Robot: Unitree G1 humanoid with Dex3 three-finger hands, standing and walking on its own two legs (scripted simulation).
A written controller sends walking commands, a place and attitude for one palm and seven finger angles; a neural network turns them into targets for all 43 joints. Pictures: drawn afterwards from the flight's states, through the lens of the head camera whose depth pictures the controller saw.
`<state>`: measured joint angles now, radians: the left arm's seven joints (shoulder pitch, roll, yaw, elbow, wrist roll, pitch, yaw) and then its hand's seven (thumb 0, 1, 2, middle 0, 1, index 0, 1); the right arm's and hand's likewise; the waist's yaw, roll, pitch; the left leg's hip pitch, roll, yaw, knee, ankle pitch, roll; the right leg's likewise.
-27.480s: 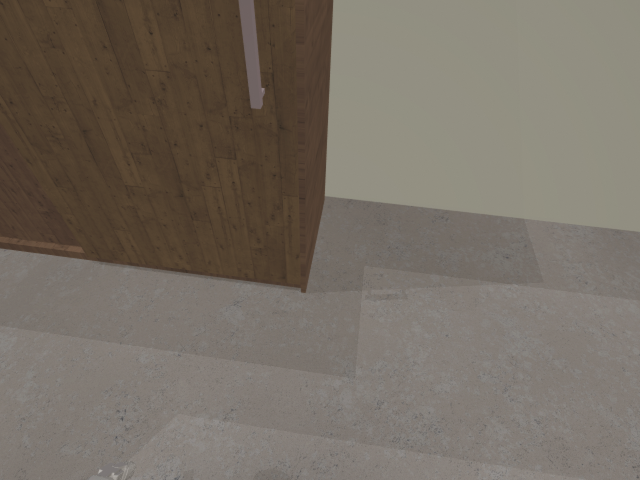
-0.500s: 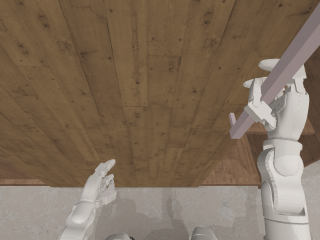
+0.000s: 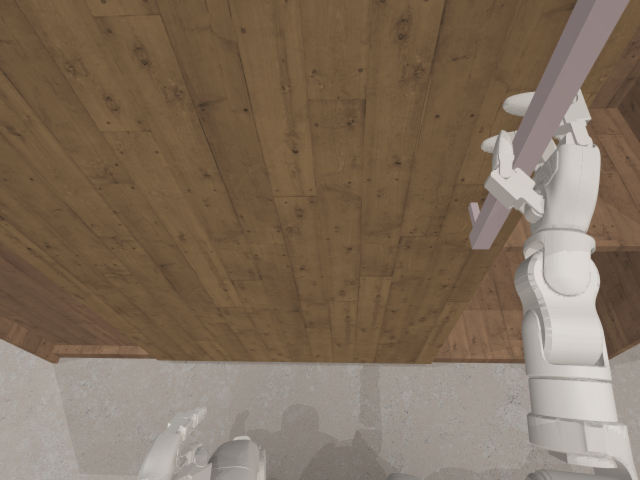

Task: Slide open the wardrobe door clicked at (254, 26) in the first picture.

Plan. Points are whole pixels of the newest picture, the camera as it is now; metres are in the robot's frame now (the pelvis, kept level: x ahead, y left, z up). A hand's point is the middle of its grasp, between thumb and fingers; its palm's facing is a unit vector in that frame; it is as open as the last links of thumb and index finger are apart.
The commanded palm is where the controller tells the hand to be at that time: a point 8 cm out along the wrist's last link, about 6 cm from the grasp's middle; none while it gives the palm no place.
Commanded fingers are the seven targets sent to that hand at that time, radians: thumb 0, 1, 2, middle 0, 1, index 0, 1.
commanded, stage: step sideways, sliding the door along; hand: right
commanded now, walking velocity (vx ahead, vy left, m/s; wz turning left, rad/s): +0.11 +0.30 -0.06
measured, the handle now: (519, 135) +0.42 -0.23 +0.18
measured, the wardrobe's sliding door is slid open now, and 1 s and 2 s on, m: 0.46 0.46 0.46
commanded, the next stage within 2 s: stop walking and hold the door there in 0.38 s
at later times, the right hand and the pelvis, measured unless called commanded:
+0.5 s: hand (488, 170) +0.38 -0.19 +0.17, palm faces +0.50 +0.86 -0.04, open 6.8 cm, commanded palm +0.34 -0.22 +0.14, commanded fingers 0.00 -0.90 -0.90 0.45 1.40 0.45 1.40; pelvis +0.02 +0.10 -0.01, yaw -4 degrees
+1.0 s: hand (496, 172) +0.38 -0.20 +0.17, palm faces +0.61 +0.76 -0.22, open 6.7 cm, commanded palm +0.33 -0.22 +0.14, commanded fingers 0.00 -0.90 -0.90 0.45 1.40 0.45 1.40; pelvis +0.04 +0.14 -0.03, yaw -1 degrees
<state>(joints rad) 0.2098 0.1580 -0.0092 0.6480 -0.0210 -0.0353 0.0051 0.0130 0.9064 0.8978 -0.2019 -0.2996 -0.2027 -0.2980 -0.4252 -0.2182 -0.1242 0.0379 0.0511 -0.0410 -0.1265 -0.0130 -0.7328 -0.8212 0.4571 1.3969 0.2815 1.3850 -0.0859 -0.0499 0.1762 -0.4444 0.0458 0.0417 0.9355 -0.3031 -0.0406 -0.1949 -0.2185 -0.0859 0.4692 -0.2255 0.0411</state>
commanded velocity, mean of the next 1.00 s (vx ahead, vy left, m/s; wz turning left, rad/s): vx -0.02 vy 0.07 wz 0.01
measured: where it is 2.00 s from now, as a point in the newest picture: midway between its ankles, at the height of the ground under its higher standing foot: outside the picture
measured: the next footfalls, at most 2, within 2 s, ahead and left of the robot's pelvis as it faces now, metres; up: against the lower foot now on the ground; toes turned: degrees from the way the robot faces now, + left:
left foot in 0.16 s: +0.01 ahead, +0.23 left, +0.00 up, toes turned +4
right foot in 0.34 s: +0.07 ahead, -0.03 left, +0.00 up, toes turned -15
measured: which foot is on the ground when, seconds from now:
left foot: up 0.00-0.14, down 0.16-0.34, up 0.36-0.70, down 0.72-1.00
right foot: down 0.00-0.18, up 0.20-0.32, down 0.34-0.70, up 0.72-0.98, down 1.00-1.00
